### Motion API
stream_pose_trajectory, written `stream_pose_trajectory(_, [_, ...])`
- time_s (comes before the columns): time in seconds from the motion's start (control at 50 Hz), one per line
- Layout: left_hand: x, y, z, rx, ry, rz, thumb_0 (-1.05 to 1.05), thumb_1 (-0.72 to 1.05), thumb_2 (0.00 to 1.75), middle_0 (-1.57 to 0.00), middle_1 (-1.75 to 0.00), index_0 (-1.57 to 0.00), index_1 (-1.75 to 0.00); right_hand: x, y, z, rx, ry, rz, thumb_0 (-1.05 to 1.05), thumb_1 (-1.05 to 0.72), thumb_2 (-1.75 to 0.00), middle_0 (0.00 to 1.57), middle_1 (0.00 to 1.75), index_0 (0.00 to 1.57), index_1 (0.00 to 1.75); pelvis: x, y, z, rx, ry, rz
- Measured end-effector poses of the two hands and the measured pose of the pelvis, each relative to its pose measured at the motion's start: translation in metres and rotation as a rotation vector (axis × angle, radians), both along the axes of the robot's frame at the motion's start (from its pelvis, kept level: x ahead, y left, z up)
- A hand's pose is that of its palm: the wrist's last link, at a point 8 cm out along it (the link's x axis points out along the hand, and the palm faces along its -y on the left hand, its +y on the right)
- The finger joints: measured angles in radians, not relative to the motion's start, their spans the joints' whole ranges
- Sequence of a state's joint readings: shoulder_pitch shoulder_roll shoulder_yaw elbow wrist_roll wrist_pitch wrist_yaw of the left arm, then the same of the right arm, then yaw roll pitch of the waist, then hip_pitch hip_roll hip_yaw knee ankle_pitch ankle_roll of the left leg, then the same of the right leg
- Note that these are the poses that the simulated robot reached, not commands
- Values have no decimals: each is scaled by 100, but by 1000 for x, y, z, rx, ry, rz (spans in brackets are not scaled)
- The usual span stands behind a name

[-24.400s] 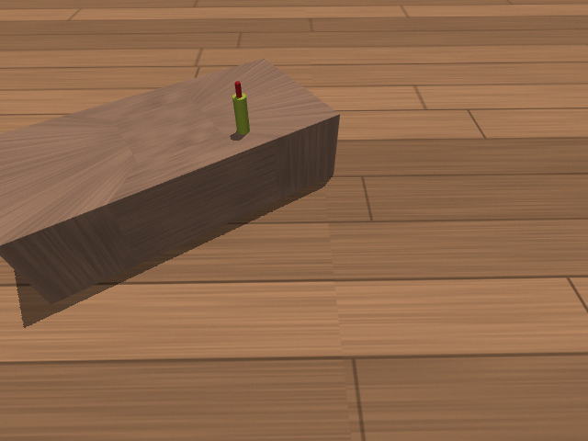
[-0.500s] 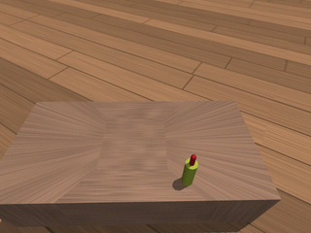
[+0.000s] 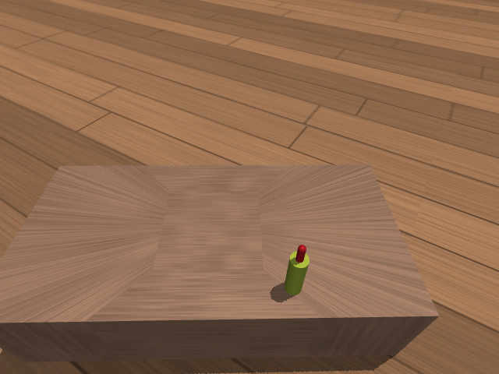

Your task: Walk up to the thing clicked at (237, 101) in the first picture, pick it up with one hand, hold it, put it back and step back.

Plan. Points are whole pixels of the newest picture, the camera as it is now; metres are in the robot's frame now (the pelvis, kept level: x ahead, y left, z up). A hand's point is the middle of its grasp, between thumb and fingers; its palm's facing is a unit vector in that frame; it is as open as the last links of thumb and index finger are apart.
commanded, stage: home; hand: right
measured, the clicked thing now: (297, 268) +0.48 -0.14 -0.31
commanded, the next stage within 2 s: stand in 0.76 s
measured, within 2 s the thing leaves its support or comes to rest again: neither
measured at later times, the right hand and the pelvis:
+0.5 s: hand out of the picture +0.06 -0.23 -0.16, palm faces -0.04 +0.94 -0.35, open 17.2 cm; pelvis +0.01 +0.02 +0.00, yaw +0 degrees
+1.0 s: hand out of the picture +0.11 -0.23 -0.15, palm faces -0.04 +0.93 -0.37, open 16.3 cm; pelvis +0.03 +0.03 +0.00, yaw +1 degrees
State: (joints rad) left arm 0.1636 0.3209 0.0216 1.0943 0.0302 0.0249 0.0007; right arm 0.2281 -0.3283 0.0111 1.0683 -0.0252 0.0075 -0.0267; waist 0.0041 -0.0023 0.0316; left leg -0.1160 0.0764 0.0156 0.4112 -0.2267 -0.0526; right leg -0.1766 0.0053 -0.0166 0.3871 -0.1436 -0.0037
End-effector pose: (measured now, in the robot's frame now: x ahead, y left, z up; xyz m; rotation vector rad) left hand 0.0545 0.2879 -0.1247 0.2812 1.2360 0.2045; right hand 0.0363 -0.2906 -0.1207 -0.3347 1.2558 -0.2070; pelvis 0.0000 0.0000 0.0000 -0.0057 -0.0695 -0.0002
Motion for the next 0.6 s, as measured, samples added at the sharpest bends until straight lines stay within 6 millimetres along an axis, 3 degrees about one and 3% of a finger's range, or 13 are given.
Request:
stream_pose_trajectory(0.26, [-15, 11, -5, -13, 55, 4, 1, 91, 90, -20, -30, -21, -31, -10, 10, 0, 2, 47, -3, -1, 50, -6, 6, 6, 6, 5, 0, 11, 0, 3, 19, 0])
stream_pose_trajectory(0.4, [-11, 16, -5, -13, 68, 3, 1, 91, 90, -20, -30, -21, -31, 5, 17, 1, 6, 32, 3, -1, 49, -7, 6, 6, 6, 5, 6, 17, 1, 2, 21, 1])
stream_pose_trajectory(0.6, [10, 23, -2, -10, 48, 0, 1, 91, 90, -20, -30, -21, -31, 38, 25, 4, 7, -13, 18, -1, 49, -7, 6, 6, 6, 5, 17, 24, 3, 3, 25, 2])
